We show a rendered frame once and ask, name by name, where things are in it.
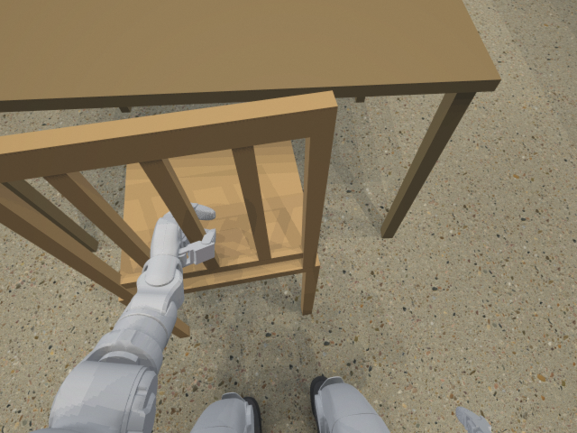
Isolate robot right hand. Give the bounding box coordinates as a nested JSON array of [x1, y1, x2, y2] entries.
[[455, 407, 491, 433]]

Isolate robot right shin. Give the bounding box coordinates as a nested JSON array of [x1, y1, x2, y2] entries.
[[319, 376, 344, 391]]

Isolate left robot forearm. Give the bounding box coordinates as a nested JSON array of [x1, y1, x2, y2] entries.
[[49, 254, 184, 428]]

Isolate robot left upper arm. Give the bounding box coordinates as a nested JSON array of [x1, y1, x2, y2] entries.
[[29, 361, 158, 433]]

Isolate robot left hand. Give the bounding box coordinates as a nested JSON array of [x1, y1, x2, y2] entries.
[[151, 202, 216, 268]]

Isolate chair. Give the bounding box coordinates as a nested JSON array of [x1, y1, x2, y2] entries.
[[0, 90, 338, 338]]

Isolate table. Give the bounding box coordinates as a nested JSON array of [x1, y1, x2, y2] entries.
[[0, 0, 501, 253]]

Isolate robot left shin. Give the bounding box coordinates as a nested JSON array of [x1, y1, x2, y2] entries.
[[221, 392, 245, 402]]

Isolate robot shin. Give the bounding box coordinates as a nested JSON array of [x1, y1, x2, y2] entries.
[[221, 392, 245, 402], [319, 376, 344, 391]]

